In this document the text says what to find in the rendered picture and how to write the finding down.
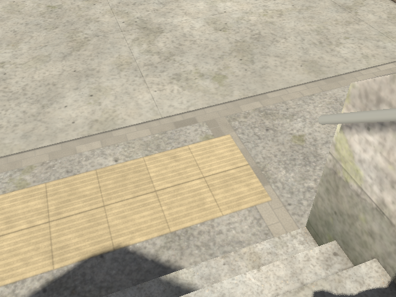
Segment stairs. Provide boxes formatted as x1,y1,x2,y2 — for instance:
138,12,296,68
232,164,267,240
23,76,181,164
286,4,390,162
103,227,396,297

